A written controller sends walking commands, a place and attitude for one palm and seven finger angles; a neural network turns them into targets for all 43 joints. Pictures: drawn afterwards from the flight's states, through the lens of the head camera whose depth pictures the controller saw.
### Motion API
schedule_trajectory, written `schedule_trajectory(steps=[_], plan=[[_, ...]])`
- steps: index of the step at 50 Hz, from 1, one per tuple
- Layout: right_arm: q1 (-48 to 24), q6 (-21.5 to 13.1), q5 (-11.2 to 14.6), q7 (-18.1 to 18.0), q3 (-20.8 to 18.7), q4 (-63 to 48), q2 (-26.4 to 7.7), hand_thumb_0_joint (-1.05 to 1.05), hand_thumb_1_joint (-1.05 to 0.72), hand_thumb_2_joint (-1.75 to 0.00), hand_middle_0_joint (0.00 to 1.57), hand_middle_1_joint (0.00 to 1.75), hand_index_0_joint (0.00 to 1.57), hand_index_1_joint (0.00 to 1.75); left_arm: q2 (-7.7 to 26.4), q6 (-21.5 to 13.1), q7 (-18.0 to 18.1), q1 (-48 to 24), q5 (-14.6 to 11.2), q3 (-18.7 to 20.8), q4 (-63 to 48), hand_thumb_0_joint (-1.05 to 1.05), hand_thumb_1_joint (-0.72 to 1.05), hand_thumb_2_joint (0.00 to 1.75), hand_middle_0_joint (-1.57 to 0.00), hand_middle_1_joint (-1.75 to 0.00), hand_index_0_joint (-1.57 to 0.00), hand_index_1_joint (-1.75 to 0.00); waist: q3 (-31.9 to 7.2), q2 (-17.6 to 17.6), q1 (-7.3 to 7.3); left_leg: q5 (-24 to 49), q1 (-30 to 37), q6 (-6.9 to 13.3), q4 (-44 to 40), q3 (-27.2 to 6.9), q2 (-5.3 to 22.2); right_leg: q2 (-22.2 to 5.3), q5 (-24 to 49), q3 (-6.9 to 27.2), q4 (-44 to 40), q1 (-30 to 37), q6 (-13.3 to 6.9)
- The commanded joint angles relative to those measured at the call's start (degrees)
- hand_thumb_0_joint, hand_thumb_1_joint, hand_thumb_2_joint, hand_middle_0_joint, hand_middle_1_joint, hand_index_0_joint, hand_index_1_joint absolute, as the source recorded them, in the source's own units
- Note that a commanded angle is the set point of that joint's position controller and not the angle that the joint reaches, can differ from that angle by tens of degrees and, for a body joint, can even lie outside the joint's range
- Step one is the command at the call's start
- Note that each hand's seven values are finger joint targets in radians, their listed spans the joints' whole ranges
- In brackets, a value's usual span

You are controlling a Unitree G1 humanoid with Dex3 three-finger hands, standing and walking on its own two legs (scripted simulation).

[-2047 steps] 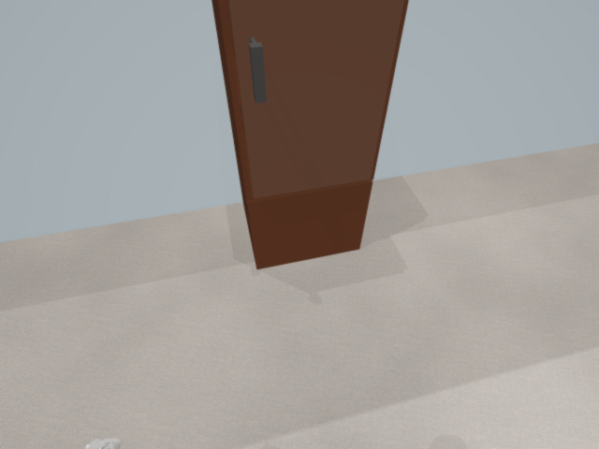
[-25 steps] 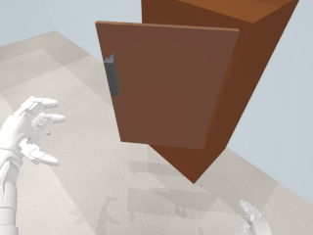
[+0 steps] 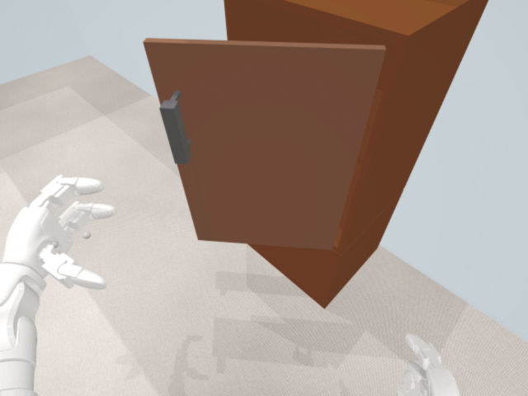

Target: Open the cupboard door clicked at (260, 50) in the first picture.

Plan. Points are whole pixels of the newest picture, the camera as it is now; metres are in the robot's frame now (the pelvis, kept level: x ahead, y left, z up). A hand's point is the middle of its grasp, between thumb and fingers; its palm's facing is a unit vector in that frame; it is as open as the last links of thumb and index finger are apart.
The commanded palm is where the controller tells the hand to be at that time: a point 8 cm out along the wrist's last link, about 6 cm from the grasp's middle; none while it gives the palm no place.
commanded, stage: move the hooked fingers beside the handle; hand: left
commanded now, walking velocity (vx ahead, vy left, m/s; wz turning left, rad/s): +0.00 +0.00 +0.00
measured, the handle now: (179, 127) +0.57 +0.22 +0.10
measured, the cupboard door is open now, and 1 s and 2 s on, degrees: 39 39 39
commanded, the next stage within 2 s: none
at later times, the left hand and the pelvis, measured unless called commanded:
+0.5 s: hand (109, 194) +0.37 +0.27 +0.12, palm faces +0.01 -1.00 -0.02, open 14.0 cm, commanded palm +0.34 +0.32 +0.12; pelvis +0.00 +0.00 +0.00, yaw -1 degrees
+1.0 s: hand (121, 169) +0.42 +0.28 +0.12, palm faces -0.01 -1.00 +0.00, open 14.0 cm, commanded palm +0.41 +0.33 +0.11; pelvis +0.00 +0.02 -0.01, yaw -1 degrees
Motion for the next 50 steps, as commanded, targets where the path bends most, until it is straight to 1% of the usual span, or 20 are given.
schedule_trajectory(steps=[1,3,5,10,12,15,18,19,22,27,28,31,33,34,36,38,39,42,43,50], plan=[[-4.3,-3.3,0.5,-0.6,-3.2,-8.4,-7.4,0.00,-0.90,-0.90,0.20,0.30,0.20,0.30,15.9,-4.0,0.5,-16.1,-1.8,5.2,-11.4,0.00,-0.50,0.30,-0.30,-1.20,-0.30,-1.20,-10.3,2.0,-0.51,11.3,4.6,0.3,-4.9,-2.8,-0.2,-0.5,11.4,3.1,-4.8,2.2,0.7],[-3.7,-2.9,0.5,-0.9,-3.3,-7.5,-7.8,0.00,-0.90,-0.90,0.20,0.30,0.20,0.30,18.0,-3.8,0.5,-19.2,-1.5,5.9,-8.2,0.00,-0.50,0.30,-0.30,-1.20,-0.30,-1.20,-8.4,-0.7,-1.14,9.8,3.1,0.4,-4.7,-2.7,-0.1,-0.6,9.8,3.6,-5.3,1.4,0.9],[-3.7,-2.8,0.7,-1.2,-3.1,-7.1,-7.8,0.00,-0.90,-0.90,0.20,0.30,0.20,0.30,16.8,-4.1,0.2,-25.1,-0.9,3.6,-6.7,0.00,-0.50,0.30,-0.30,-1.20,-0.30,-1.20,-8.8,0.8,-2.24,8.2,3.0,0.4,-4.6,-2.7,-0.3,-0.8,8.0,3.8,-5.3,0.1,1.0],[-2.5,-2.5,0.6,-1.3,-3.2,-6.4,-8.1,0.00,-0.90,-0.90,0.20,0.30,0.20,0.30,17.8,-5.5,0.1,-31.2,0.3,2.4,-2.3,0.00,-0.50,0.30,-0.30,-1.20,-0.30,-1.20,-12.4,1.8,-2.80,9.4,3.8,0.5,-3.6,-2.7,-0.4,-1.1,9.8,4.4,-4.5,0.9,0.8],[-1.4,-1.9,0.6,-1.2,-3.3,-5.9,-8.7,0.00,-0.90,-0.90,0.20,0.30,0.20,0.30,21.1,-5.4,0.0,-30.4,0.5,5.4,3.2,0.00,-0.50,0.30,-0.30,-1.20,-0.30,-1.20,-11.9,-0.8,-2.23,8.8,1.1,0.4,-3.4,-2.8,-0.4,-1.2,9.1,4.4,-4.3,1.1,0.9],[-1.0,-1.2,0.6,-0.7,-3.2,-6.4,-8.7,0.00,-0.90,-0.90,0.20,0.30,0.20,0.30,21.0,-5.9,-0.6,-34.4,1.1,3.9,4.7,0.00,-0.50,0.30,-0.30,-1.20,-0.30,-1.20,-14.0,1.7,-2.30,10.2,1.0,0.4,-2.9,-2.4,-0.5,-1.4,11.4,4.8,-3.3,1.9,0.7],[0.6,-0.2,0.4,-0.1,-3.6,-6.6,-9.3,0.00,-0.90,-0.90,0.20,0.30,0.20,0.30,24.3,-6.6,-0.6,-33.2,1.1,6.9,8.7,0.00,-0.50,0.30,-0.30,-1.20,-0.30,-1.20,-15.0,-1.7,-1.59,11.5,-1.1,0.6,-2.1,-2.2,-0.3,-1.2,13.3,5.1,-2.6,3.4,0.9],[0.6,0.0,0.4,0.0,-3.6,-6.8,-9.2,0.00,-0.90,-0.90,0.20,0.30,0.20,0.30,23.2,-6.9,-1.0,-34.3,1.2,5.8,8.8,0.00,-0.50,0.30,-0.30,-1.20,-0.30,-1.20,-15.4,-0.4,-1.94,11.9,-0.9,0.6,-2.1,-1.9,-0.4,-1.2,14.3,5.2,-2.2,3.1,0.9],[1.9,0.7,0.3,0.4,-4.1,-6.9,-9.4,0.00,-0.90,-0.90,0.20,0.30,0.20,0.30,24.9,-8.2,-1.0,-35.0,1.6,7.2,8.7,0.00,-0.50,0.30,-0.30,-1.20,-0.30,-1.20,-17.8,2.6,-1.70,14.0,0.3,0.5,-1.7,-1.9,-0.4,-0.9,16.4,4.7,-1.3,2.9,0.6],[3.5,1.8,0.4,0.7,-4.4,-6.8,-9.8,0.00,-0.90,-0.90,0.20,0.30,0.20,0.30,23.7,-8.4,-1.6,-38.1,1.6,5.7,10.8,0.00,-0.50,0.30,-0.30,-1.20,-0.30,-1.20,-16.2,0.7,-2.90,13.2,-0.2,0.6,-1.9,-2.0,-0.1,-0.4,15.5,4.3,-1.5,0.4,0.8],[3.8,2.1,0.3,0.7,-4.5,-6.9,-10.0,0.00,-0.90,-0.90,0.20,0.30,0.20,0.30,24.7,-8.5,-1.7,-38.3,1.3,6.4,11.3,0.00,-0.50,0.30,-0.30,-1.20,-0.30,-1.20,-16.1,0.0,-2.42,13.7,-0.6,0.7,-1.6,-2.0,-0.1,-0.3,15.9,4.5,-1.3,1.1,0.5],[4.6,2.8,0.4,0.6,-4.4,-6.2,-10.1,0.00,-0.90,-0.90,0.20,0.30,0.20,0.30,24.6,-8.9,-1.4,-43.0,2.5,4.8,13.4,0.00,-0.50,0.30,-0.30,-1.20,-0.30,-1.20,-15.3,1.6,-3.82,11.4,-0.6,0.6,-2.0,-2.4,-0.1,-0.1,12.7,4.1,-1.5,-1.8,0.6],[5.2,3.1,0.3,0.5,-4.6,-5.9,-10.1,0.00,-0.90,-0.90,0.20,0.30,0.20,0.30,23.4,-9.9,-1.2,-47.0,2.6,3.0,12.3,0.00,-0.50,0.30,-0.30,-1.20,-0.30,-1.20,-16.9,3.1,-4.39,12.6,1.6,0.6,-1.6,-2.6,0.1,0.0,12.8,4.0,-1.4,-2.5,0.3],[5.8,3.1,0.0,0.6,-4.7,-5.8,-10.2,0.00,-0.90,-0.90,0.20,0.30,0.20,0.30,24.9,-10.4,-0.9,-46.5,2.9,4.6,12.1,0.00,-0.50,0.30,-0.30,-1.20,-0.30,-1.20,-19.7,3.9,-3.58,14.1,2.9,0.5,-1.5,-3.0,0.1,0.2,13.9,3.8,-0.9,-1.8,0.1],[6.2,3.5,0.0,0.7,-4.7,-5.6,-10.1,0.00,-0.90,-0.90,0.20,0.30,0.20,0.30,24.5,-10.7,-0.4,-45.6,3.2,4.6,13.6,0.00,-0.50,0.30,-0.30,-1.20,-0.30,-1.20,-20.1,4.6,-3.43,16.1,3.4,0.2,-1.4,-3.3,0.2,0.2,14.9,3.5,-0.6,-2.1,0.0],[6.7,4.1,-0.1,0.8,-4.5,-5.0,-10.3,0.00,-0.90,-0.90,0.20,0.30,0.20,0.30,23.5,-10.5,-0.4,-47.2,3.0,3.4,16.9,0.00,-0.50,0.30,-0.30,-1.20,-0.30,-1.20,-17.8,0.9,-4.46,15.5,2.2,0.3,-1.4,-3.3,0.5,0.4,14.5,3.1,-0.8,-3.3,0.1],[6.9,4.4,0.0,0.9,-4.6,-4.9,-10.5,0.00,-0.90,-0.90,0.20,0.30,0.20,0.30,24.8,-10.2,-0.3,-47.0,3.3,4.6,19.0,0.00,-0.50,0.30,-0.30,-1.20,-0.30,-1.20,-17.0,0.1,-4.22,14.5,0.8,0.4,-1.5,-3.3,0.5,0.4,14.1,3.3,-0.8,-3.3,0.3],[7.3,5.0,-0.2,1.1,-4.4,-5.1,-10.4,0.00,-0.90,-0.90,0.20,0.30,0.20,0.30,24.3,-10.7,0.3,-51.1,5.0,2.7,20.5,0.00,-0.50,0.30,-0.30,-1.20,-0.30,-1.20,-17.2,4.1,-4.66,13.4,1.7,0.0,-1.7,-3.9,0.5,0.2,11.5,2.8,-0.4,-5.9,0.0],[7.7,5.4,-0.3,1.1,-4.4,-5.1,-10.8,0.00,-0.90,-0.90,0.20,0.30,0.20,0.30,25.7,-10.9,0.5,-51.5,4.8,3.8,21.6,0.00,-0.50,0.30,-0.30,-1.20,-0.30,-1.20,-17.7,1.8,-4.55,14.2,1.1,0.1,-1.2,-3.8,0.6,0.4,12.3,3.0,-0.3,-4.9,-0.1],[9.6,7.2,-0.7,1.3,-4.2,-4.1,-11.2,0.00,-0.90,-0.90,0.20,0.30,0.20,0.30,28.2,-13.4,0.1,-57.6,6.3,4.2,29.0,0.00,-0.50,0.30,-0.30,-1.20,-0.30,-1.20,-19.3,2.0,-5.91,15.0,-0.4,0.0,0.2,-3.8,0.8,0.6,13.1,3.2,1.0,-6.5,0.2]])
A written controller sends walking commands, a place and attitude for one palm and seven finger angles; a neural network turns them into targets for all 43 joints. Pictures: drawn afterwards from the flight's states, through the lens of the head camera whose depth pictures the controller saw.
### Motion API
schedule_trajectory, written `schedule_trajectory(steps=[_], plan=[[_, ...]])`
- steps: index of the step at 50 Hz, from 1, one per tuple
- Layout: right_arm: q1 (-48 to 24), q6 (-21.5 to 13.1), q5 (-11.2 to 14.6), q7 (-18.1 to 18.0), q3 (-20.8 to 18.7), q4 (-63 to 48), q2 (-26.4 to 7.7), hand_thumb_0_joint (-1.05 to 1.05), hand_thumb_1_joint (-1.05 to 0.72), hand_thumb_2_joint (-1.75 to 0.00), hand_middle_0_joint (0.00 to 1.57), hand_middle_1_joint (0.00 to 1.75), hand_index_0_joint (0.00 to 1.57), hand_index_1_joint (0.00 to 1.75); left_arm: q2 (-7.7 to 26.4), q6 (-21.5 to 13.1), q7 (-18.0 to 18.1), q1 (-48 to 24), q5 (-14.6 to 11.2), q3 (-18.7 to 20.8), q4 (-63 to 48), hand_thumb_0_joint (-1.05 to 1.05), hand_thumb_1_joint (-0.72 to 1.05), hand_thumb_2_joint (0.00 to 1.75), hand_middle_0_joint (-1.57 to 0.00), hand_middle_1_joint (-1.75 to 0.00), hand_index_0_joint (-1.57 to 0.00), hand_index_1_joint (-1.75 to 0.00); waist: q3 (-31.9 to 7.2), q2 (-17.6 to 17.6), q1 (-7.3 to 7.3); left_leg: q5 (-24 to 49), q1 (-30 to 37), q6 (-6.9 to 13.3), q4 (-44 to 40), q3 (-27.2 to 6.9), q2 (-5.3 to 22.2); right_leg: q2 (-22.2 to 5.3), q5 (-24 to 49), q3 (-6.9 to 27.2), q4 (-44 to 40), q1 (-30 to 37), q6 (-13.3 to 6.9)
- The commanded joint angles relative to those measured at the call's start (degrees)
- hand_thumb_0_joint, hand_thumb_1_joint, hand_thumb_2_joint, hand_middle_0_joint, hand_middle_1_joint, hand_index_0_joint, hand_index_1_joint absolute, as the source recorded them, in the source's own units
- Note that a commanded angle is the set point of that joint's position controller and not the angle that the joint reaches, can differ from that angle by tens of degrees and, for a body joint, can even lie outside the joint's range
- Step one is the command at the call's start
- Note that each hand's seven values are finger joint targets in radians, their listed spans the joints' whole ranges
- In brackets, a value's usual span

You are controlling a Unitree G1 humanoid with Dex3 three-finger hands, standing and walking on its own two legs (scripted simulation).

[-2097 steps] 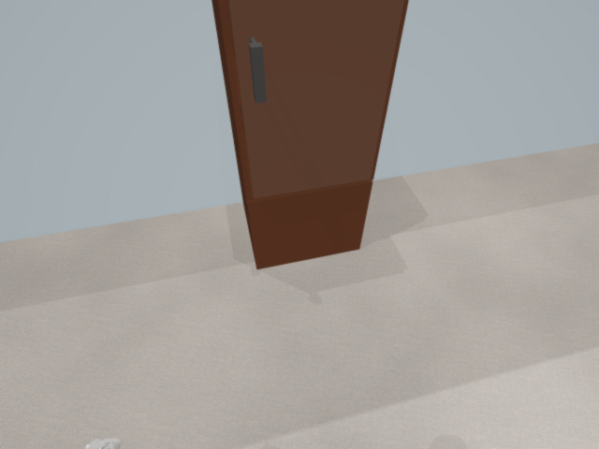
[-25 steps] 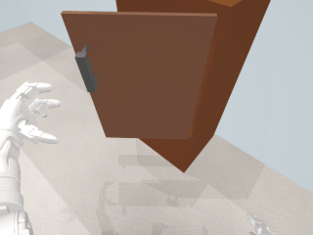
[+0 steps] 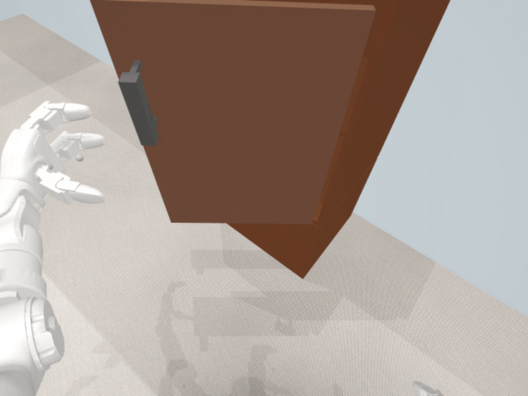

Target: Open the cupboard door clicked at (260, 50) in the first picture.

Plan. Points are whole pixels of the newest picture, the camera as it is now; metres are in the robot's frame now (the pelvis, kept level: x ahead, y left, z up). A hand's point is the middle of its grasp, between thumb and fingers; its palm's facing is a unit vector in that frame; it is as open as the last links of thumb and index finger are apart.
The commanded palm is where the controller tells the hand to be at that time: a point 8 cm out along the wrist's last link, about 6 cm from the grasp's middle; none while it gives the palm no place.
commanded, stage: move the hooked fingers beside the handle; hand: left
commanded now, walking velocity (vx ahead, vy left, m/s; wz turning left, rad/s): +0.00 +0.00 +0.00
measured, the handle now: (143, 103) +0.57 +0.22 +0.11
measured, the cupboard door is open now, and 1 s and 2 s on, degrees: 39 39 39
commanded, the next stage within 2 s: slide the fingers in behind the handle in 1.40 s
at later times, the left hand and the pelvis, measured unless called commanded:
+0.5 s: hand (93, 122) +0.50 +0.28 +0.12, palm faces +0.00 -1.00 +0.01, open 14.0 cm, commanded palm +0.49 +0.33 +0.12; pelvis +0.01 +0.01 -0.01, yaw -1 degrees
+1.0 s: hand (99, 121) +0.52 +0.28 +0.12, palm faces +0.00 -1.00 +0.01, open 14.0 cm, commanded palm +0.50 +0.33 +0.11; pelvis +0.02 +0.01 -0.01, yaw -2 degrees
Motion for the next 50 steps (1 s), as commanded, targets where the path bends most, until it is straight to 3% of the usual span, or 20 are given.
schedule_trajectory(steps=[1,7,9,13,15,18,21,23,24,26,27,31,34,37,39,41,44,47,49,50], plan=[[4.6,-0.8,0.2,-0.6,-3.9,-4.3,-10.3,0.00,-0.90,-0.90,0.20,0.30,0.20,0.30,20.0,-4.8,-0.3,-26.7,-0.8,3.2,-6.6,0.00,-0.50,0.30,-0.30,-1.20,-0.30,-1.20,-16.8,3.5,-1.29,15.4,9.4,-1.2,-4.5,-5.1,0.9,0.8,12.6,1.9,-2.9,3.0,-0.8],[6.8,0.3,-0.2,-0.7,-4.1,-3.1,-11.0,0.00,-0.90,-0.90,0.20,0.30,0.20,0.30,20.5,-6.2,-0.7,-34.0,0.2,1.6,-4.9,0.00,-0.50,0.30,-0.30,-1.20,-0.30,-1.20,-19.8,7.1,-3.07,16.0,12.7,-1.8,-3.3,-6.7,1.5,1.0,9.9,1.5,-2.2,-2.1,-0.9],[7.7,0.8,-0.4,-0.7,-4.2,-2.7,-11.3,0.00,-0.90,-0.90,0.20,0.30,0.20,0.30,21.8,-6.4,-1.0,-35.0,-0.2,2.6,-3.5,0.00,-0.50,0.30,-0.30,-1.20,-0.30,-1.20,-21.5,5.4,-3.12,17.9,12.3,-1.8,-2.8,-6.7,1.5,1.3,11.4,1.4,-1.7,-1.1,-0.8],[9.1,1.9,-0.7,-0.6,-4.0,-2.2,-11.5,0.00,-0.90,-0.90,0.20,0.30,0.20,0.30,22.2,-5.5,-0.6,-37.3,1.3,1.5,-0.5,0.00,-0.50,0.30,-0.30,-1.20,-0.30,-1.20,-19.9,8.2,-3.81,18.6,11.5,-2.2,-2.2,-7.2,1.6,1.3,10.3,0.9,-1.1,-4.0,-1.0],[10.4,2.6,-0.9,-0.5,-4.2,-2.0,-12.0,0.00,-0.90,-0.90,0.20,0.30,0.20,0.30,26.1,-5.3,0.0,-37.7,1.9,4.2,0.9,0.00,-0.50,0.30,-0.30,-1.20,-0.30,-1.20,-21.9,5.6,-3.71,19.1,10.4,-1.9,-1.6,-7.2,1.7,1.4,11.4,1.3,-0.9,-2.8,-0.7],[11.4,3.5,-1.0,-0.4,-4.0,-2.1,-12.1,0.00,-0.90,-0.90,0.20,0.30,0.20,0.30,27.1,-5.6,0.0,-39.2,2.5,4.1,2.0,0.00,-0.50,0.30,-0.30,-1.20,-0.30,-1.20,-22.1,5.9,-4.42,20.1,9.3,-1.7,-0.8,-6.8,1.7,1.6,12.5,1.3,-0.4,-3.0,-0.7],[12.4,4.4,-1.3,0.0,-4.2,-2.0,-12.1,0.00,-0.90,-0.90,0.20,0.30,0.20,0.30,28.9,-6.0,0.2,-40.8,3.7,4.9,1.7,0.00,-0.50,0.30,-0.30,-1.20,-0.30,-1.20,-24.1,9.7,-4.34,22.3,11.1,-2.2,-0.1,-7.0,1.9,1.7,12.9,1.3,-0.1,-4.2,-0.6],[13.4,5.2,-1.5,0.1,-4.3,-2.4,-12.3,0.00,-0.90,-0.90,0.20,0.30,0.20,0.30,31.3,-6.1,-0.1,-39.5,3.4,7.1,2.4,0.00,-0.50,0.30,-0.30,-1.20,-0.30,-1.20,-26.5,7.6,-3.90,25.1,11.1,-2.1,0.9,-6.8,2.0,2.1,15.1,1.3,0.5,-2.5,-0.7],[13.4,5.6,-1.4,0.0,-4.2,-2.4,-12.3,0.00,-0.90,-0.90,0.20,0.30,0.20,0.30,32.1,-6.0,-0.3,-40.6,3.8,6.8,2.0,0.00,-0.50,0.30,-0.30,-1.20,-0.30,-1.20,-26.9,9.0,-4.24,26.0,10.9,-2.0,1.0,-6.5,2.0,2.0,16.3,1.5,0.6,-2.4,-0.4],[13.8,6.2,-1.3,0.3,-4.1,-2.1,-12.0,0.00,-0.90,-0.90,0.20,0.30,0.20,0.30,28.6,-5.0,-0.9,-41.2,4.2,3.8,4.5,0.00,-0.50,0.30,-0.30,-1.20,-0.30,-1.20,-23.7,9.3,-5.53,24.4,9.9,-1.9,1.1,-6.5,2.1,2.2,15.0,1.2,0.1,-4.9,-0.3],[14.2,6.5,-1.4,0.2,-4.1,-2.0,-12.4,0.00,-0.90,-0.90,0.20,0.30,0.20,0.30,30.5,-4.7,-0.8,-41.6,4.5,4.8,5.2,0.00,-0.50,0.30,-0.30,-1.20,-0.30,-1.20,-22.6,8.3,-5.52,23.5,8.8,-1.7,1.2,-6.7,2.2,2.2,14.3,1.2,0.0,-5.2,-0.3],[15.6,7.5,-1.8,0.3,-4.2,-2.2,-12.3,0.00,-0.90,-0.90,0.20,0.30,0.20,0.30,31.6,-4.6,-0.8,-41.8,4.8,5.7,4.4,0.00,-0.50,0.30,-0.30,-1.20,-0.30,-1.20,-26.4,10.4,-5.31,28.3,11.5,-2.2,2.1,-7.0,2.4,2.5,16.3,1.1,0.6,-5.4,-0.4],[15.9,8.2,-1.8,0.8,-4.3,-2.5,-12.0,0.00,-0.90,-0.90,0.20,0.30,0.20,0.30,29.3,-4.9,-1.4,-39.4,4.0,4.9,2.8,0.00,-0.50,0.30,-0.30,-1.20,-0.30,-1.20,-28.1,11.3,-4.66,33.8,14.3,-2.8,2.7,-7.2,2.9,2.9,17.8,0.7,1.0,-5.9,-0.4],[15.8,8.8,-1.8,1.0,-4.5,-2.8,-12.1,0.00,-0.90,-0.90,0.20,0.30,0.20,0.30,30.4,-4.1,-1.5,-38.3,3.5,6.3,3.4,0.00,-0.50,0.30,-0.30,-1.20,-0.30,-1.20,-26.4,8.6,-4.85,30.7,10.9,-1.8,2.6,-6.2,2.6,2.8,19.0,1.0,0.7,-4.0,-0.2],[15.5,9.1,-1.7,1.0,-4.5,-3.6,-12.0,0.00,-0.90,-0.90,0.20,0.30,0.20,0.30,31.7,-4.4,-1.2,-37.9,3.8,7.2,1.3,0.00,-0.50,0.30,-0.30,-1.20,-0.30,-1.20,-28.0,10.5,-3.88,33.0,11.8,-2.1,2.6,-6.4,2.4,2.8,20.1,1.0,1.2,-3.1,-0.3],[15.3,9.3,-1.7,1.3,-4.7,-3.4,-11.5,0.00,-0.90,-0.90,0.20,0.30,0.20,0.30,29.0,-4.8,-0.7,-38.9,3.9,5.4,-1.0,0.00,-0.50,0.30,-0.30,-1.20,-0.30,-1.20,-27.4,11.9,-4.53,34.4,13.9,-2.3,3.0,-6.5,2.7,2.9,19.7,0.9,1.0,-5.0,-0.2],[15.2,9.5,-1.9,1.4,-5.0,-3.6,-11.8,0.00,-0.90,-0.90,0.20,0.30,0.20,0.30,31.4,-5.7,0.0,-38.1,3.0,8.4,-2.9,0.00,-0.50,0.30,-0.30,-1.20,-0.30,-1.20,-29.7,10.3,-3.76,36.8,14.9,-2.5,3.2,-6.9,2.9,3.1,21.1,0.9,1.3,-3.0,-0.3],[14.1,9.6,-1.4,1.4,-4.5,-3.5,-11.3,0.00,-0.90,-0.90,0.20,0.30,0.20,0.30,27.5,-4.8,-0.2,-38.5,3.3,4.7,0.1,0.00,-0.50,0.30,-0.30,-1.20,-0.30,-1.20,-24.7,9.6,-5.07,30.5,11.6,-1.7,2.7,-5.9,2.4,2.9,19.6,1.0,0.6,-4.0,0.0],[13.9,9.6,-1.4,1.2,-4.4,-3.5,-11.4,0.00,-0.90,-0.90,0.20,0.30,0.20,0.30,29.4,-5.2,0.0,-39.4,3.4,5.9,-1.2,0.00,-0.50,0.30,-0.30,-1.20,-0.30,-1.20,-26.9,12.2,-4.47,32.2,13.0,-2.0,2.8,-6.2,2.3,2.8,20.2,1.2,0.9,-3.3,-0.3],[13.9,9.5,-1.4,1.2,-4.4,-3.6,-11.4,0.00,-0.90,-0.90,0.20,0.30,0.20,0.30,29.8,-5.1,0.1,-38.9,3.5,6.2,-0.7,0.00,-0.50,0.30,-0.30,-1.20,-0.30,-1.20,-27.0,11.2,-4.51,32.4,12.9,-2.0,3.0,-6.2,2.3,2.8,20.5,1.2,1.0,-3.0,-0.3]])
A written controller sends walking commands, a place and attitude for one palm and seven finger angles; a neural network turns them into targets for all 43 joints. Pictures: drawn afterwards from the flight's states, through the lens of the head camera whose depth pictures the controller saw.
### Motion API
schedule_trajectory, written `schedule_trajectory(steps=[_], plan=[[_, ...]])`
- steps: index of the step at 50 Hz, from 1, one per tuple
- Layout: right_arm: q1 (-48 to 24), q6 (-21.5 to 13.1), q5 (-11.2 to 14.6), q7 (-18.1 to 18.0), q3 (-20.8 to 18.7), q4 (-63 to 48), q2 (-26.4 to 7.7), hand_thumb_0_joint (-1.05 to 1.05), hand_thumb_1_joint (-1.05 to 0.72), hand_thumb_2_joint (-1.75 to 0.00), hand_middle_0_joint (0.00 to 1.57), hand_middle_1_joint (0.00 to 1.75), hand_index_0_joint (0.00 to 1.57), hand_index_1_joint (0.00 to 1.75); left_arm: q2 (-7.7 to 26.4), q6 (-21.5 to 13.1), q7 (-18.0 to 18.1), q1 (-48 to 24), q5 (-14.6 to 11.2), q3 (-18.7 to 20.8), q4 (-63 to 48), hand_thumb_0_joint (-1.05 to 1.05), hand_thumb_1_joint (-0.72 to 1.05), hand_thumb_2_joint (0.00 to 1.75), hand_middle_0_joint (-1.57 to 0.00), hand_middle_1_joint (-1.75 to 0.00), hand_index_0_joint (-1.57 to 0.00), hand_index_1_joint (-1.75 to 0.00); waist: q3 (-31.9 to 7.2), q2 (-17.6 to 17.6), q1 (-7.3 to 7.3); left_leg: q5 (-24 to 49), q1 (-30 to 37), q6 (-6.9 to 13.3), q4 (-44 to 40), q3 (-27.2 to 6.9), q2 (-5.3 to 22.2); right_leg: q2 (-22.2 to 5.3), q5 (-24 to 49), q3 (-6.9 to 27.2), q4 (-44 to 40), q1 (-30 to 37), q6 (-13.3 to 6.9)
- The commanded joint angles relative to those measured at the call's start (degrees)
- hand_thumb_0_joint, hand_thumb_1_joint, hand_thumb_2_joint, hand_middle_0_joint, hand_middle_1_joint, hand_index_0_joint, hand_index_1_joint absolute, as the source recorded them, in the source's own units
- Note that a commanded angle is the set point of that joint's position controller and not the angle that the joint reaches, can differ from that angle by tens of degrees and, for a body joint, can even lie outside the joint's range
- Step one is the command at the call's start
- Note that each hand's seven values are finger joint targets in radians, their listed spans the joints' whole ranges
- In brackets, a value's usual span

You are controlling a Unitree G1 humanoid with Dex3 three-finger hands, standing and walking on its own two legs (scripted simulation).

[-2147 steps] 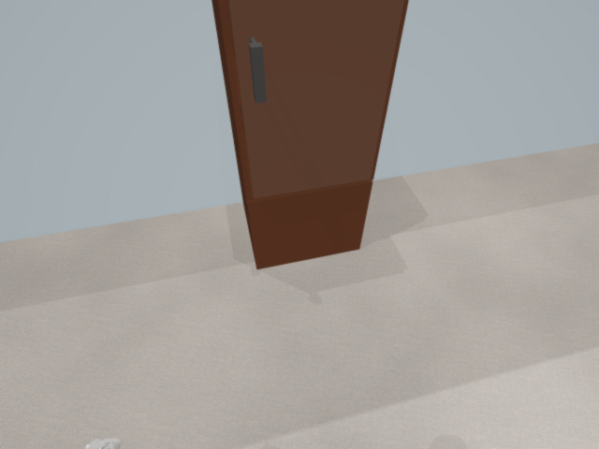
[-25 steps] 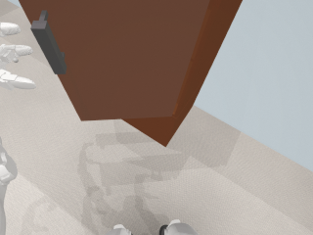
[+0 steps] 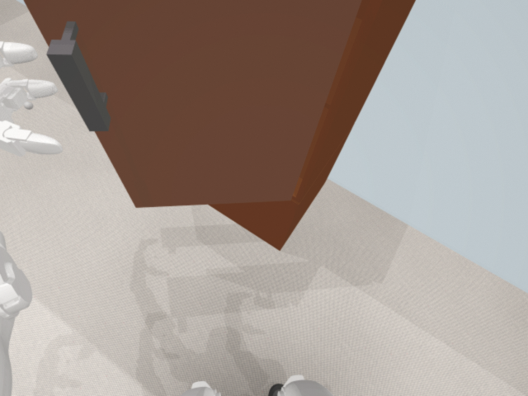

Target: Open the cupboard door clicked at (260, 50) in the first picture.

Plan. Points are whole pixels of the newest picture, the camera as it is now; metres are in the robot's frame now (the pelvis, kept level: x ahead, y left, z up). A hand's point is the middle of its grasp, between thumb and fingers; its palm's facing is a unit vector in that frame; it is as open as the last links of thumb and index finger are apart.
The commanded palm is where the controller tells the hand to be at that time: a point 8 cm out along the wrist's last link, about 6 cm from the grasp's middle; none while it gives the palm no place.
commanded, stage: move the hooked fingers beside the handle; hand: left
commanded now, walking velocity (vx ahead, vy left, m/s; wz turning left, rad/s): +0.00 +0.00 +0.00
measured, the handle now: (86, 79) +0.54 +0.23 +0.12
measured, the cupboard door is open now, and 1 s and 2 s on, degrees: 39 39 39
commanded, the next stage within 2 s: slide the fingers in behind the handle in 0.40 s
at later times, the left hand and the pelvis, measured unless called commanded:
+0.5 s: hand (32, 107) +0.48 +0.28 +0.13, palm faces +0.03 -1.00 +0.01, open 14.0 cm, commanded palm +0.46 +0.33 +0.12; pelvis -0.01 -0.01 +0.00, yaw +1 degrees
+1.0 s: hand (59, 106) +0.48 +0.25 +0.13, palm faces +0.01 -1.00 +0.00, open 14.0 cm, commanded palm +0.46 +0.29 +0.12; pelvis -0.01 +0.00 +0.00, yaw +0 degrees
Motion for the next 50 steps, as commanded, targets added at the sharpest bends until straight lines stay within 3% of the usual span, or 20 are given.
schedule_trajectory(steps=[1,3,9,12,13,17,20,22,25,26,28,29,31,32,33,34,37,39,46,50], plan=[[9.3,-0.8,0.2,-0.8,-4.3,-2.5,-11.4,0.00,-0.90,-0.90,0.20,0.30,0.20,0.30,20.5,-4.0,0.4,-23.7,-1.6,3.2,-12.4,0.00,-0.50,0.30,-0.30,-1.20,-0.30,-1.20,-25.8,9.1,0.73,35.1,22.2,-1.9,-2.8,-5.8,0.5,1.2,22.6,1.3,-1.4,7.2,-0.6],[8.8,-0.9,0.3,-1.0,-4.0,-2.6,-11.3,0.00,-0.90,-0.90,0.20,0.30,0.20,0.30,18.8,-4.1,0.1,-24.7,-2.1,1.9,-11.1,0.00,-0.50,0.30,-0.30,-1.20,-0.30,-1.20,-23.5,8.2,-0.02,33.3,20.5,-1.5,-2.9,-5.5,0.3,1.1,23.2,1.5,-1.4,7.5,-0.7],[8.2,-0.9,0.5,-1.2,-4.0,-2.7,-11.3,0.00,-0.90,-0.90,0.20,0.30,0.20,0.30,18.2,-4.3,-0.8,-24.4,-2.6,1.0,-11.7,0.00,-0.50,0.30,-0.30,-1.20,-0.30,-1.20,-24.8,10.2,0.20,33.3,22.0,-1.8,-2.7,-5.6,0.3,1.0,22.1,1.5,-1.4,6.4,-0.6],[7.7,-1.1,0.6,-1.3,-3.8,-2.7,-11.3,0.00,-0.90,-0.90,0.20,0.30,0.20,0.30,15.5,-3.8,-0.8,-25.5,-2.5,-1.6,-10.2,0.00,-0.50,0.30,-0.30,-1.20,-0.30,-1.20,-21.4,8.1,-0.73,28.0,19.5,-1.5,-3.5,-5.8,0.2,0.8,19.0,1.3,-1.9,5.1,-0.6],[7.7,-1.3,0.5,-1.5,-3.8,-2.7,-11.3,0.00,-0.90,-0.90,0.20,0.30,0.20,0.30,15.0,-4.2,-0.6,-26.5,-2.8,-1.7,-11.4,0.00,-0.50,0.30,-0.30,-1.20,-0.30,-1.20,-22.3,10.1,-0.64,29.6,21.2,-1.7,-3.4,-6.2,0.2,0.9,18.8,1.2,-1.6,4.4,-0.9],[8.0,-1.7,0.4,-1.6,-3.8,-1.9,-11.5,0.00,-0.90,-0.90,0.20,0.30,0.20,0.30,15.3,-4.2,0.5,-28.2,-2.3,-1.6,-10.3,0.00,-0.50,0.30,-0.30,-1.20,-0.30,-1.20,-22.4,8.2,-1.40,26.2,20.2,-1.6,-3.4,-6.4,0.3,0.7,16.7,1.3,-1.9,3.8,-0.6],[8.4,-2.0,0.3,-1.7,-3.7,-1.7,-11.7,0.00,-0.90,-0.90,0.20,0.30,0.20,0.30,18.4,-4.7,1.1,-28.8,-1.8,0.5,-10.2,0.00,-0.50,0.30,-0.30,-1.20,-0.30,-1.20,-24.8,8.5,-0.78,27.0,19.9,-1.6,-3.1,-6.4,0.2,0.7,17.8,1.5,-1.4,5.2,-0.7],[8.3,-1.9,0.5,-1.6,-3.3,-2.1,-11.6,0.00,-0.90,-0.90,0.20,0.30,0.20,0.30,19.1,-4.2,1.4,-27.5,-1.1,0.4,-8.1,0.00,-0.50,0.30,-0.30,-1.20,-0.30,-1.20,-22.5,7.6,-0.79,24.4,16.6,-1.2,-3.3,-5.8,-0.1,0.6,17.3,1.9,-1.7,6.1,-0.5],[8.4,-2.0,0.4,-1.7,-3.4,-2.5,-11.6,0.00,-0.90,-0.90,0.20,0.30,0.20,0.30,21.3,-5.2,1.5,-28.4,-0.5,1.5,-10.1,0.00,-0.50,0.30,-0.30,-1.20,-0.30,-1.20,-25.5,9.8,-0.15,25.4,17.9,-1.5,-3.1,-5.9,-0.1,0.6,17.8,2.0,-1.2,6.9,-0.6],[8.4,-2.0,0.3,-1.5,-3.4,-2.6,-11.5,0.00,-0.90,-0.90,0.20,0.30,0.20,0.30,20.7,-5.2,1.3,-27.2,-0.6,1.5,-9.9,0.00,-0.50,0.30,-0.30,-1.20,-0.30,-1.20,-25.3,11.3,0.26,25.5,18.2,-1.6,-3.2,-5.7,-0.1,0.7,17.7,1.9,-1.2,6.8,-0.7],[8.7,-1.9,0.4,-1.5,-3.4,-2.7,-11.4,0.00,-0.90,-0.90,0.20,0.30,0.20,0.30,17.5,-5.2,0.8,-26.4,-1.6,-0.4,-9.5,0.00,-0.50,0.30,-0.30,-1.20,-0.30,-1.20,-24.3,9.1,-0.60,26.7,18.7,-1.5,-3.2,-5.9,0.1,1.0,18.1,1.5,-1.3,6.0,-0.8],[8.9,-1.9,0.3,-1.5,-3.5,-2.5,-11.7,0.00,-0.90,-0.90,0.20,0.30,0.20,0.30,18.9,-5.0,0.7,-26.3,-1.7,0.8,-9.2,0.00,-0.50,0.30,-0.30,-1.20,-0.30,-1.20,-24.5,8.1,-0.24,25.6,18.0,-1.4,-3.2,-5.9,0.2,1.0,17.6,1.6,-1.4,6.3,-0.6],[8.9,-2.0,0.5,-1.5,-3.5,-2.5,-11.7,0.00,-0.90,-0.90,0.20,0.30,0.20,0.30,17.4,-4.3,0.4,-26.8,-2.0,-0.5,-8.3,0.00,-0.50,0.30,-0.30,-1.20,-0.30,-1.20,-22.9,7.8,-0.93,23.0,16.8,-1.2,-3.7,-5.6,0.1,0.9,16.3,1.7,-1.9,5.9,-0.5],[9.1,-2.0,0.4,-1.5,-3.7,-2.5,-11.8,0.00,-0.90,-0.90,0.20,0.30,0.20,0.30,18.8,-4.2,0.6,-25.6,-1.9,0.9,-9.1,0.00,-0.50,0.30,-0.30,-1.20,-0.30,-1.20,-23.5,7.8,-0.07,23.6,16.7,-1.2,-3.7,-5.6,0.1,0.9,16.8,1.7,-1.7,6.7,-0.7],[9.1,-2.0,0.3,-1.5,-3.6,-2.6,-11.7,0.00,-0.90,-0.90,0.20,0.30,0.20,0.30,18.2,-4.5,0.6,-25.9,-2.1,0.6,-10.2,0.00,-0.50,0.30,-0.30,-1.20,-0.30,-1.20,-24.4,10.3,0.06,25.2,18.3,-1.4,-3.6,-5.6,0.0,0.9,17.3,1.6,-1.5,6.1,-1.0],[9.2,-2.0,0.3,-1.4,-3.7,-2.5,-11.7,0.00,-0.90,-0.90,0.20,0.30,0.20,0.30,17.9,-4.4,0.7,-26.3,-2.0,0.3,-10.5,0.00,-0.50,0.30,-0.30,-1.20,-0.30,-1.20,-24.7,9.7,-0.27,24.9,18.6,-1.4,-3.4,-5.6,0.1,0.9,17.0,1.7,-1.7,5.6,-0.7],[9.4,-2.0,0.3,-1.2,-3.8,-2.3,-11.5,0.00,-0.90,-0.90,0.20,0.30,0.20,0.30,16.3,-4.4,1.5,-26.6,-1.9,-0.6,-11.0,0.00,-0.50,0.30,-0.30,-1.20,-0.30,-1.20,-23.2,8.6,-0.62,24.8,18.1,-1.3,-3.8,-5.8,0.3,1.0,16.8,1.5,-1.8,5.4,-0.7],[9.7,-2.1,0.0,-1.0,-4.1,-2.0,-11.4,0.00,-0.90,-0.90,0.20,0.30,0.20,0.30,15.5,-5.1,2.0,-26.6,-2.3,-0.2,-13.1,0.00,-0.50,0.30,-0.30,-1.20,-0.30,-1.20,-25.9,10.6,0.04,28.1,21.7,-1.9,-3.4,-6.2,0.5,1.1,17.5,1.2,-1.5,4.9,-0.9],[9.1,-2.3,-0.1,-0.4,-4.3,-1.7,-10.8,0.00,-0.90,-0.90,0.20,0.30,0.20,0.30,10.3,-4.8,4.8,-26.6,-1.7,-3.0,-13.1,0.00,-0.50,0.30,-0.30,-1.20,-0.30,-1.20,-23.5,10.8,-0.17,28.8,22.8,-2.5,-3.7,-7.0,0.8,1.1,15.7,0.6,-1.4,2.3,-0.9],[9.0,-2.5,-0.2,-0.1,-4.4,-1.9,-10.6,0.00,-0.90,-0.90,0.20,0.30,0.20,0.30,10.3,-5.2,6.6,-26.0,-1.7,-1.7,-14.0,0.00,-0.50,0.30,-0.30,-1.20,-0.30,-1.20,-24.9,8.8,0.30,30.3,22.7,-2.4,-3.4,-6.7,0.7,1.0,17.7,0.8,-1.0,4.2,-0.7]])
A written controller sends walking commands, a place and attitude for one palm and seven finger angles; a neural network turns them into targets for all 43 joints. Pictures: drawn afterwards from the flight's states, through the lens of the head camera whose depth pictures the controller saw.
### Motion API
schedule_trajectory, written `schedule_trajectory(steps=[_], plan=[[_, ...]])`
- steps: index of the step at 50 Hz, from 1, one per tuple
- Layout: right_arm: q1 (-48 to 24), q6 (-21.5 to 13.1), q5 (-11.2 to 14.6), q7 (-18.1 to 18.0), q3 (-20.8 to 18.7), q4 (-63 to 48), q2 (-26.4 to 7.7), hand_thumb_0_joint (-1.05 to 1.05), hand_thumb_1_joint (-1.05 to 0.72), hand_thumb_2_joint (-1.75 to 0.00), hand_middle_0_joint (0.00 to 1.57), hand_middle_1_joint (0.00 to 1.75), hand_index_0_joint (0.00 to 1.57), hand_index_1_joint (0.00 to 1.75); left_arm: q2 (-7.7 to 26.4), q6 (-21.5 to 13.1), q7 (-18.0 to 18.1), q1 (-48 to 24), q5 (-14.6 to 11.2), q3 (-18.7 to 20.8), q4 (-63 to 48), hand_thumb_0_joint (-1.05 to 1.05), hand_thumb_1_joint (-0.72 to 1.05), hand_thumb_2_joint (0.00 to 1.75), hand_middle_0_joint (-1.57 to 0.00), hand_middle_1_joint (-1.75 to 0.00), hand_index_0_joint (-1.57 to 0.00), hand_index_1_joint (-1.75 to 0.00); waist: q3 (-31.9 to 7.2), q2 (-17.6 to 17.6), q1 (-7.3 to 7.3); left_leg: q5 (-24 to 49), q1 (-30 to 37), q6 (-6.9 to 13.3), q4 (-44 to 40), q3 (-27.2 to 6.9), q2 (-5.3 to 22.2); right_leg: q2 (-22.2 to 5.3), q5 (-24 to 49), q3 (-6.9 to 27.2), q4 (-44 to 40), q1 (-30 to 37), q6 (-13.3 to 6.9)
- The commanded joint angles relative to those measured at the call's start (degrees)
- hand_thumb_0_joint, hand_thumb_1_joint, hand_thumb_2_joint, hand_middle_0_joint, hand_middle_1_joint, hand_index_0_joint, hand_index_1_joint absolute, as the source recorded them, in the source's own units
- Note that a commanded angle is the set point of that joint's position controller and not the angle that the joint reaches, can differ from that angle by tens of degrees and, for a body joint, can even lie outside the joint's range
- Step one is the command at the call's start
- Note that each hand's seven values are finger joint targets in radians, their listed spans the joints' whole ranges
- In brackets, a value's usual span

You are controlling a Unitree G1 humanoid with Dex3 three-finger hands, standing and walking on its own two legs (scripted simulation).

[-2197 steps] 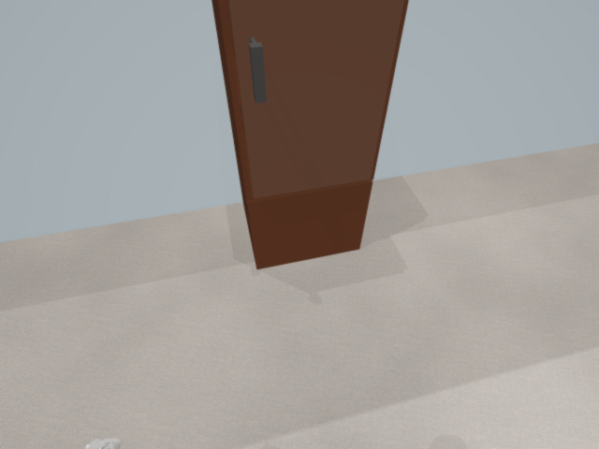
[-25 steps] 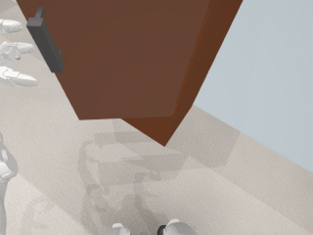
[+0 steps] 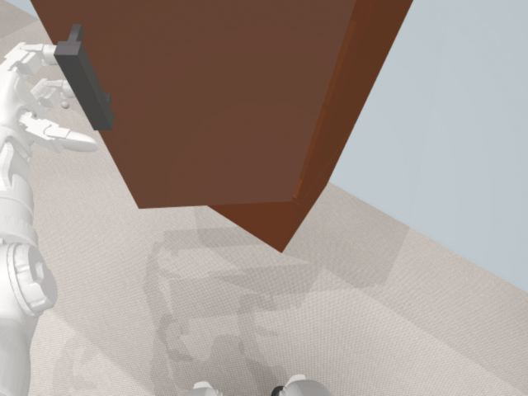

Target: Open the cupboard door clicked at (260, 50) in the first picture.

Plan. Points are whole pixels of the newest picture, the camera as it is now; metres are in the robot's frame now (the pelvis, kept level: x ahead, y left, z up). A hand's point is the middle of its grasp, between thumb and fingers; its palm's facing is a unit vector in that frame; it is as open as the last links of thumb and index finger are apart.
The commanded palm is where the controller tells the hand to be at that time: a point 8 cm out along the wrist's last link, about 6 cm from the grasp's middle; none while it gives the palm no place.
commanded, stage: slide the fingers in behind the handle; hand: left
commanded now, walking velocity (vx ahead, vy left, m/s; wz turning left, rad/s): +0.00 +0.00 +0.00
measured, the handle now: (91, 79) +0.55 +0.22 +0.13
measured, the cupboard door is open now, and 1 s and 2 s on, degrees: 39 39 38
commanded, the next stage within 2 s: close the thumb around the handle in 1.10 s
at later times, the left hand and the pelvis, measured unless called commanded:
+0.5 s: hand (84, 107) +0.49 +0.22 +0.13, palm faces +0.02 -1.00 +0.00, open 14.0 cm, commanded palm +0.47 +0.27 +0.12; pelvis +0.00 -0.01 +0.00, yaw +0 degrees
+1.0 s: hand (93, 106) +0.49 +0.21 +0.13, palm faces +0.03 -1.00 +0.00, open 14.0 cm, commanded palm +0.47 +0.26 +0.12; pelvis -0.01 -0.01 +0.00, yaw +0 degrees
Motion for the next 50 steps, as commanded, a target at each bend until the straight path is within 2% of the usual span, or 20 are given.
schedule_trajectory(steps=[1,6,8,10,11,14,17,18,21,22,24,26,27,31,35,39,43,45,49,50], plan=[[8.4,-1.1,0.1,-0.3,-4.0,-2.9,-10.6,0.00,-0.90,-0.90,0.20,0.30,0.20,0.30,15.8,-4.1,2.2,-25.3,-1.2,2.3,-12.5,0.00,-0.50,0.30,-0.30,-1.20,-0.30,-1.20,-23.6,7.4,0.16,29.0,21.7,-2.2,-4.5,-6.3,1.0,1.3,17.9,1.0,-2.3,5.4,-0.6],[8.0,-1.2,0.2,-0.3,-4.0,-3.1,-10.4,0.00,-0.90,-0.90,0.20,0.30,0.20,0.30,15.7,-4.6,3.2,-25.5,-0.3,2.1,-12.1,0.00,-0.50,0.30,-0.30,-1.20,-0.30,-1.20,-23.3,7.2,0.05,28.3,20.7,-2.0,-4.3,-5.8,0.7,1.1,19.0,1.5,-2.2,6.4,-0.5],[7.8,-1.4,0.1,-0.2,-3.9,-3.2,-10.1,0.00,-0.90,-0.90,0.20,0.30,0.20,0.30,12.6,-5.2,3.2,-26.7,-1.1,0.1,-13.8,0.00,-0.50,0.30,-0.30,-1.20,-0.30,-1.20,-23.8,7.7,-0.34,29.1,21.7,-1.9,-4.3,-5.8,0.7,1.1,19.2,1.3,-2.1,6.3,-0.7],[7.8,-1.3,0.2,-0.4,-4.1,-3.1,-10.4,0.00,-0.90,-0.90,0.20,0.30,0.20,0.30,15.4,-5.3,3.2,-25.4,-1.2,2.6,-13.1,0.00,-0.50,0.30,-0.30,-1.20,-0.30,-1.20,-25.2,6.5,0.41,28.7,21.5,-1.9,-4.2,-5.8,0.7,1.2,19.8,1.7,-2.1,7.4,-0.6],[7.5,-1.5,0.3,-0.2,-4.0,-3.2,-10.1,0.00,-0.90,-0.90,0.20,0.30,0.20,0.30,12.7,-5.0,3.0,-25.4,-1.3,0.6,-12.7,0.00,-0.50,0.30,-0.30,-1.20,-0.30,-1.20,-24.3,7.0,-0.21,27.7,21.1,-1.7,-4.3,-5.3,0.5,1.1,19.7,1.7,-2.3,7.1,-0.5],[7.6,-1.5,0.3,-0.4,-3.9,-3.0,-10.2,0.00,-0.90,-0.90,0.20,0.30,0.20,0.30,14.1,-4.5,3.1,-24.5,-1.3,1.8,-11.6,0.00,-0.50,0.30,-0.30,-1.20,-0.30,-1.20,-23.8,5.7,0.18,26.9,19.2,-1.3,-4.4,-4.8,0.3,1.0,20.9,2.0,-2.3,8.9,-0.5],[7.4,-1.5,0.3,-0.3,-4.0,-3.4,-9.9,0.00,-0.90,-0.90,0.20,0.30,0.20,0.30,13.1,-4.7,3.3,-23.8,-1.2,1.2,-13.3,0.00,-0.50,0.30,-0.30,-1.20,-0.30,-1.20,-24.3,6.6,0.64,27.3,19.5,-1.4,-4.6,-4.7,0.2,0.9,21.4,2.0,-2.4,9.6,-0.5],[7.4,-1.6,0.3,-0.2,-4.0,-3.3,-9.7,0.00,-0.90,-0.90,0.20,0.30,0.20,0.30,10.6,-5.0,3.3,-25.0,-1.6,-0.6,-14.7,0.00,-0.50,0.30,-0.30,-1.20,-0.30,-1.20,-24.7,7.5,0.04,28.2,21.0,-1.4,-4.4,-4.9,0.2,1.0,21.3,1.9,-2.3,8.6,-0.6],[7.3,-1.6,0.3,-0.2,-4.1,-2.9,-10.0,0.00,-0.90,-0.90,0.20,0.30,0.20,0.30,12.6,-4.6,3.8,-23.8,-1.9,1.5,-12.1,0.00,-0.50,0.30,-0.30,-1.20,-0.30,-1.20,-22.6,3.7,0.11,24.4,18.0,-1.1,-4.9,-4.7,0.2,1.0,20.1,2.1,-2.9,9.6,-0.4],[6.9,-1.7,0.4,-0.2,-4.1,-3.0,-9.9,0.00,-0.90,-0.90,0.20,0.30,0.20,0.30,11.1,-4.6,3.7,-25.2,-1.8,-0.3,-13.0,0.00,-0.50,0.30,-0.30,-1.20,-0.30,-1.20,-22.2,5.1,-0.39,23.3,17.7,-1.0,-5.1,-4.4,0.0,0.8,19.8,2.4,-3.2,9.6,-0.4],[7.0,-2.0,0.3,-0.2,-4.0,-2.9,-9.7,0.00,-0.90,-0.90,0.20,0.30,0.20,0.30,10.6,-4.9,4.0,-24.7,-1.6,-0.2,-13.2,0.00,-0.50,0.30,-0.30,-1.20,-0.30,-1.20,-23.3,6.6,0.31,24.3,18.9,-1.2,-5.0,-4.6,-0.1,0.9,19.9,2.2,-2.8,9.5,-0.6],[7.1,-2.1,0.3,-0.3,-4.1,-2.6,-9.9,0.00,-0.90,-0.90,0.20,0.30,0.20,0.30,12.7,-5.1,4.5,-25.8,-1.5,1.2,-13.4,0.00,-0.50,0.30,-0.30,-1.20,-0.30,-1.20,-23.0,5.2,0.15,22.8,17.5,-1.0,-5.1,-4.5,-0.1,0.7,19.6,2.5,-3.0,10.3,-0.4],[6.9,-2.1,0.4,-0.2,-4.0,-2.8,-9.8,0.00,-0.90,-0.90,0.20,0.30,0.20,0.30,11.1,-5.0,4.5,-25.7,-1.3,-0.3,-13.0,0.00,-0.50,0.30,-0.30,-1.20,-0.30,-1.20,-22.7,5.5,-0.20,22.1,17.5,-0.9,-5.2,-4.4,-0.2,0.8,19.1,2.5,-3.1,9.8,-0.5],[7.1,-2.4,0.2,-0.1,-4.1,-2.6,-9.9,0.00,-0.90,-0.90,0.20,0.30,0.20,0.30,11.6,-5.4,5.1,-26.0,-1.2,0.5,-12.5,0.00,-0.50,0.30,-0.30,-1.20,-0.30,-1.20,-22.8,5.4,0.04,21.5,17.6,-1.1,-5.2,-4.7,-0.2,0.8,18.1,2.4,-3.0,9.4,-0.6],[6.9,-2.7,0.2,0.0,-4.0,-2.5,-9.5,0.00,-0.90,-0.90,0.20,0.30,0.20,0.30,9.3,-5.6,5.6,-26.6,-1.1,-1.1,-13.0,0.00,-0.50,0.30,-0.30,-1.20,-0.30,-1.20,-23.2,6.3,-0.31,22.0,18.0,-1.1,-5.0,-4.5,-0.3,0.7,18.6,2.4,-2.9,9.3,-0.6],[7.3,-2.8,0.2,-0.1,-4.1,-2.7,-9.9,0.00,-0.90,-0.90,0.20,0.30,0.20,0.30,11.9,-5.7,6.4,-25.8,-0.8,1.2,-12.7,0.00,-0.50,0.30,-0.30,-1.20,-0.30,-1.20,-24.3,5.0,0.53,22.3,17.6,-1.0,-5.2,-4.6,-0.3,0.7,19.0,2.6,-2.7,10.5,-0.5],[7.3,-2.8,0.2,-0.2,-3.8,-2.9,-9.9,0.00,-0.90,-0.90,0.20,0.30,0.20,0.30,12.5,-5.3,6.4,-25.5,-0.6,1.2,-10.7,0.00,-0.50,0.30,-0.30,-1.20,-0.30,-1.20,-21.1,2.6,0.04,20.3,14.3,-0.7,-5.4,-4.2,-0.4,0.7,18.7,2.7,-3.0,11.3,-0.5],[7.4,-3.0,0.3,-0.3,-3.8,-2.7,-10.0,0.00,-0.90,-0.90,0.20,0.30,0.20,0.30,12.6,-5.4,6.2,-27.9,-0.1,0.3,-11.3,0.00,-0.50,0.30,-0.30,-1.20,-0.30,-1.20,-21.8,4.2,-0.72,19.2,14.8,-0.8,-5.4,-4.2,-0.3,0.6,17.8,3.0,-3.1,10.3,-0.3],[7.8,-3.1,0.2,-0.3,-4.0,-2.6,-10.0,0.00,-0.90,-0.90,0.20,0.30,0.20,0.30,13.2,-6.3,5.5,-27.9,-0.5,0.9,-12.0,0.00,-0.50,0.30,-0.30,-1.20,-0.30,-1.20,-24.5,5.7,-0.59,21.5,17.1,-1.0,-4.9,-4.4,-0.1,0.7,18.8,2.9,-2.6,10.1,-0.4],[7.7,-3.2,0.2,-0.2,-4.0,-2.6,-9.8,0.00,-0.90,-0.90,0.20,0.30,0.20,0.30,11.6,-6.4,5.2,-27.9,-0.8,0.0,-12.3,0.00,-0.50,0.30,-0.30,-1.20,-0.30,-1.20,-24.7,6.6,-0.52,22.1,17.9,-1.1,-4.8,-4.4,-0.2,0.8,18.9,2.8,-2.6,9.6,-0.5]])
